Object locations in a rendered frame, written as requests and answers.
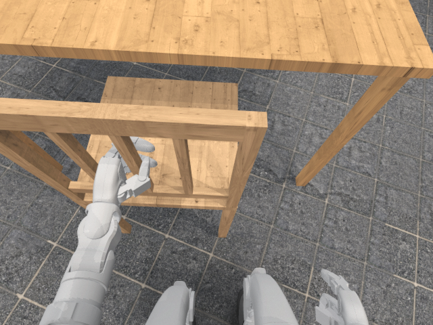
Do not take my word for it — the chair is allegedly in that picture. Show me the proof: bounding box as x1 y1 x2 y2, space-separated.
0 76 268 238

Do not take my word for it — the left robot forearm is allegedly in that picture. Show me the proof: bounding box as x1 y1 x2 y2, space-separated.
39 202 122 325

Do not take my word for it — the robot left hand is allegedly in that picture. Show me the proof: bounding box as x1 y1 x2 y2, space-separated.
93 136 158 208

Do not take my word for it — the robot right shin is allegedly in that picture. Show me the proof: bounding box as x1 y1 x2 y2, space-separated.
243 267 266 325

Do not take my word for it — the robot right hand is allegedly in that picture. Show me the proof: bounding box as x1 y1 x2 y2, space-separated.
315 269 369 325

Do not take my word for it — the table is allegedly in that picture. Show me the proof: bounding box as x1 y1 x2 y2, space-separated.
0 0 433 186

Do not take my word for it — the right robot thigh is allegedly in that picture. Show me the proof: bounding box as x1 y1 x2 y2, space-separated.
243 274 299 325

